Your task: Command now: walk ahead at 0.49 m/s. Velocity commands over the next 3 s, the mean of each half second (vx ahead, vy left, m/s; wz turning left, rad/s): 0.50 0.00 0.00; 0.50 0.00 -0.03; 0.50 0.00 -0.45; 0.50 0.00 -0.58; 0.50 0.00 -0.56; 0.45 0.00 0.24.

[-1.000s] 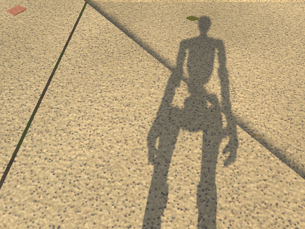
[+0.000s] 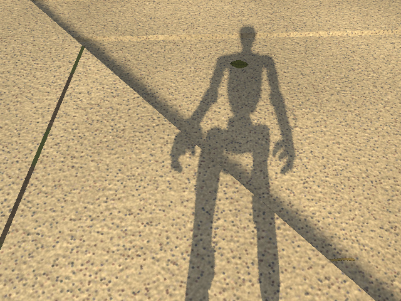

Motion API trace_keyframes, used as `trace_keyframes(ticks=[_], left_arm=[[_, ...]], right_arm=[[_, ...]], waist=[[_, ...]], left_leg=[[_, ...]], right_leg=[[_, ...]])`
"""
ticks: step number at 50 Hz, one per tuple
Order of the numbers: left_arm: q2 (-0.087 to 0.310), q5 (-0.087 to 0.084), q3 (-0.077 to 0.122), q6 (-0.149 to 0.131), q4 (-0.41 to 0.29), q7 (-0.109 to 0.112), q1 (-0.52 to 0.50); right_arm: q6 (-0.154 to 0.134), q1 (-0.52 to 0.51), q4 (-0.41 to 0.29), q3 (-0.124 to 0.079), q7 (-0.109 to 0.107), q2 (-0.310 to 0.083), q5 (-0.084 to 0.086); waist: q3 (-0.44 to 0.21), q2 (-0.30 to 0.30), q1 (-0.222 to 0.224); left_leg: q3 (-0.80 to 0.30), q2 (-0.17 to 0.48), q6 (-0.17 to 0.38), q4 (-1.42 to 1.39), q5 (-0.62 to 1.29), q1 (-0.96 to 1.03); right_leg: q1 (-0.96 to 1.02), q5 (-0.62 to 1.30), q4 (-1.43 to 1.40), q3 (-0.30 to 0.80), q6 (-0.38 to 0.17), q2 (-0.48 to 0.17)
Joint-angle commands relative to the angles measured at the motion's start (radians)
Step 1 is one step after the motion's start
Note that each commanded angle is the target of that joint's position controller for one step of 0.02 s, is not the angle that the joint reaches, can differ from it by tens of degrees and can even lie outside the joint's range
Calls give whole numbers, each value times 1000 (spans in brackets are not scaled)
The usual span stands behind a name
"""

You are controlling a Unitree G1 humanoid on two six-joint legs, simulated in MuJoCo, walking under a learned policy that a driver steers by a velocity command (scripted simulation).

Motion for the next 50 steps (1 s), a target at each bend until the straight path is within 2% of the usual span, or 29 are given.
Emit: trace_keyframes(ticks=[1, 6, 9, 11, 13, 14, 15, 16, 17, 18, 19, 20, 21, 22, 24, 27, 33, 38, 41, 42, 43, 44, 45, 46, 47, 48, 49, 50], left_arm=[[42, 13, 12, 6, -42, 6, 30], [27, 1, 5, -6, -90, -9, -157], [31, -8, 2, -10, -121, -27, -240], [42, -12, 4, -17, -140, -41, -261], [69, -11, 15, -26, -135, -48, -204], [97, -7, 32, -29, -109, -47, -109], [153, -5, 61, -31, -53, -42, 75], [250, 5, 83, -27, -21, -33, 268], [279, 12, 86, -23, -4, -46, 295], [171, 6, 59, -26, -18, -48, 251], [124, 2, 44, -27, -38, -47, 158], [104, 6, 35, -25, -54, -49, 75], [78, 10, 28, -24, -59, -54, 34], [61, 18, 22, -26, -51, -57, 26], [65, 17, 25, -31, -25, -57, 60], [107, 20, 36, -28, 1, -41, 111], [117, 10, 34, -9, 35, -16, 190], [126, 0, 41, 12, 80, -10, 264], [144, -4, 50, 25, 83, -3, 243], [154, -4, 53, 29, 79, -1, 222], [151, -2, 51, 35, 73, -1, 197], [127, 5, 39, 37, 62, -2, 187], [29, 14, 10, 25, 43, -13, 286], [-16, -5, -7, 1, 60, -18, 313], [91, -35, 23, -14, 42, -19, 230], [118, -47, 30, -17, 14, -15, 155], [113, -39, 36, -10, 6, -6, 117], [103, -27, 46, 5, 11, 0, 126]], right_arm=[[-16, -36, -55, -22, -20, -134, 2], [-1, 62, -31, -26, -35, -160, 20], [12, 114, -9, -28, -36, -163, 25], [22, 123, -1, -33, -39, -169, 25], [33, 101, -3, -39, -41, -184, 25], [38, 77, -9, -38, -41, -185, 23], [41, 66, -19, -26, -41, -154, 14], [36, 79, -53, -6, -42, -110, -11], [10, 204, -44, 24, -31, 11, 13], [-12, 141, -36, -3, -29, -117, 36], [-22, 43, -64, -17, -27, -162, 48], [-21, -3, -71, -19, -34, -151, 41], [-13, -24, -74, -26, -39, -139, 26], [0, -3, -72, -27, -39, -118, 24], [20, 18, -65, -28, -42, -88, 25], [32, -79, -100, -34, -46, -90, 15], [25, -282, -157, -28, -31, -65, 13], [14, -409, -203, -18, -4, -65, 24], [4, -386, -210, -25, 12, -91, 29], [2, -326, -197, -36, 12, -115, 28], [2, -205, -160, -55, 9, -147, 26], [3, -22, -106, -81, 1, -203, 23], [5, 133, -82, -105, -9, -301, -2], [9, 149, -77, -89, -7, -255, 6], [7, 77, -85, -68, -7, -188, 16], [6, -12, -105, -57, -10, -147, 15], [0, -90, -114, -46, -7, -112, 10], [-8, -132, -115, -38, -5, -82, 1]], waist=[[55, 77, 46], [57, 83, -23], [77, 91, -51], [82, 100, -45], [55, 120, -2], [4, 121, 54], [-112, 97, 130], [-281, -64, 177], [-373, -328, 109], [-289, -182, 128], [-166, -111, 112], [-112, -13, 78], [-65, 5, 54], [-57, -22, 25], [-38, -27, 10], [8, -6, 20], [55, -15, 74], [104, -13, 111], [82, -32, 75], [43, -50, 38], [-29, -53, -28], [-149, -26, -102], [-318, 171, -90], [-418, 304, -85], [-270, 218, -88], [-151, 165, -59], [-72, 102, -23], [-36, 121, 10]], left_leg=[[-224, 288, 172, -203, 63, -87], [-162, 270, 120, -177, 84, 16], [-169, 305, 115, -134, 67, 109], [-184, 337, 104, -93, 76, 171], [-187, 351, 85, -22, 180, 195], [-158, 321, 66, 88, 345, 185], [-108, 261, 37, 304, 427, 108], [-40, 179, -5, 664, 133, -108], [-93, 20, -48, 936, -424, -479], [-193, 86, -30, 1050, -412, -585], [-174, 135, -13, 1049, -308, -614], [-151, 184, -19, 1007, -216, -560], [-144, 212, -25, 946, -162, -525], [-146, 234, -29, 908, -126, -468], [-129, 237, -41, 863, -103, -440], [-126, 245, -63, 744, 0, -543], [-87, 214, -70, 423, 225, -542], [-70, 187, -51, 289, 170, -563], [-55, 161, -15, 242, 75, -474], [-31, 130, 1, 234, 47, -369], [0, 91, 23, 218, 50, -197], [-42, 126, 59, 242, 72, 80], [-443, 402, 194, 225, -16, 491], [-803, 523, 272, 42, -146, 600], [-693, 490, 209, 15, -209, 474], [-530, 460, 161, -3, -177, 316], [-410, 417, 127, -47, -114, 159], [-316, 374, 97, -82, -69, 66]], right_leg=[[-44, 153, -137, 5, 27, -44], [-7, 317, -454, -41, 38, 10], [-12, 275, -541, -47, 31, 27], [-4, 201, -587, -45, 7, 36], [98, 130, -626, -64, -23, 63], [232, 115, -648, -93, -44, 96], [478, 136, -641, -77, -82, 89], [782, 159, -642, 195, -154, -135], [1050, -34, -795, 646, -296, -289], [981, -98, -832, 633, -254, -258], [842, -13, -839, 468, -210, -226], [704, 102, -866, 353, -188, -186], [608, 163, -899, 267, -177, -142], [553, 191, -928, 211, -168, -115], [508, 266, -963, 147, -180, -91], [524, 329, -994, 103, -190, -96], [562, 307, -1017, 15, -154, -65], [698, 291, -972, 15, -155, -113], [752, 412, -904, 17, -137, -142], [750, 565, -842, 7, -125, -135], [725, 712, -705, -25, -104, -98], [599, 656, -476, -66, -70, -40], [220, 241, -67, -102, -4, 92], [15, -360, 159, 31, 10, 200], [-79, -333, 239, 103, -10, 138], [-89, -244, 220, 68, -22, 79], [-40, -157, 148, 51, -21, 35], [19, -100, 85, 57, -22, 3]])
